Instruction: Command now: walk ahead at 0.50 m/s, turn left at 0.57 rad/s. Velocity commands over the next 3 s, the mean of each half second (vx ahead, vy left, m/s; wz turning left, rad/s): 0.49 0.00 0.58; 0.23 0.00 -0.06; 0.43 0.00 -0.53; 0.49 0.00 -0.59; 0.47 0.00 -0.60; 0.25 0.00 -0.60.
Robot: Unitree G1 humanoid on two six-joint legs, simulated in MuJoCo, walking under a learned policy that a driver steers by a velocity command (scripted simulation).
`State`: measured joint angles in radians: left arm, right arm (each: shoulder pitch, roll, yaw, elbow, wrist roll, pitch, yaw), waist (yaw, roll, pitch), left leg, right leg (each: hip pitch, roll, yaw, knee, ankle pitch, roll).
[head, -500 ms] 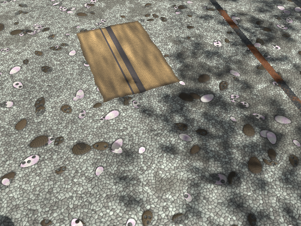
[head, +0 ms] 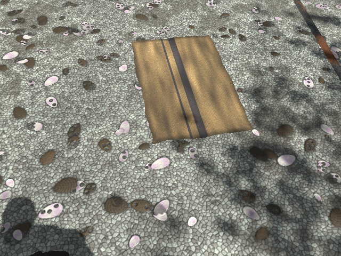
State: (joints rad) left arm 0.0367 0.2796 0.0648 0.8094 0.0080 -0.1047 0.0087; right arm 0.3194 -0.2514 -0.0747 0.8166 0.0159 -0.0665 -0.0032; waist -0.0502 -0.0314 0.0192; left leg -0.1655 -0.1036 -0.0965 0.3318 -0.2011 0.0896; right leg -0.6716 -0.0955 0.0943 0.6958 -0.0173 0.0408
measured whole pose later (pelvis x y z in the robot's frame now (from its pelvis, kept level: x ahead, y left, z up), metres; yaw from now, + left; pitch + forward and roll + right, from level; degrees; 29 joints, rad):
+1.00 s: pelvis +0.41 +0.04 -0.01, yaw +12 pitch +2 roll +1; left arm 0.21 0.28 0.06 0.85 -0.01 0.02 0.01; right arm 0.17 -0.27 -0.08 0.76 0.00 -0.04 -0.02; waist 0.01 0.00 -0.01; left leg -0.29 0.04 0.18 0.39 -0.13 0.04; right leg -0.47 -0.09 -0.04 0.84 -0.37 0.00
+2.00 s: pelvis +0.87 +0.01 -0.02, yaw -23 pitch +2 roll +3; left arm 0.09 0.28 0.06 0.62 -0.03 -0.03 -0.04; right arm 0.29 -0.30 -0.08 0.89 0.01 -0.08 0.01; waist -0.09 -0.04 0.05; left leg 0.07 0.00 0.23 0.24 -0.34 -0.03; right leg -0.66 -0.10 -0.01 0.69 -0.05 -0.04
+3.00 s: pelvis +1.23 -0.23 -0.01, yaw -59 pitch +2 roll +2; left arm 0.22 0.31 0.07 0.60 -0.02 0.03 -0.01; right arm 0.18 -0.34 -0.08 0.81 0.03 -0.02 0.02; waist -0.03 0.01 0.00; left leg -0.22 0.09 0.22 0.46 -0.25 -0.02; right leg -0.31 -0.06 -0.05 0.57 -0.31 -0.06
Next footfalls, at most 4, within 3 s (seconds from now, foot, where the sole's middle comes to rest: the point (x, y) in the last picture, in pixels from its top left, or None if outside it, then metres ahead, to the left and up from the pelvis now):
0.16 right None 0.29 -0.14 -0.78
0.66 left None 0.47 0.18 -0.78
1.10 right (182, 250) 0.49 -0.07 -0.78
1.56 left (126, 174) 0.83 0.16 -0.78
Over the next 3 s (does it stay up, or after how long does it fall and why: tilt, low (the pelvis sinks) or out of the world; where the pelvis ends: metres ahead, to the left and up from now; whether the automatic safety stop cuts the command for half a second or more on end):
stays up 1.23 -0.23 -0.01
